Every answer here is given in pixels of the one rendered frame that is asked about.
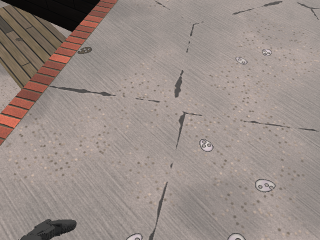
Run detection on left robot hand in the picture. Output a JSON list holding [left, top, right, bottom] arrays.
[[18, 219, 77, 240]]

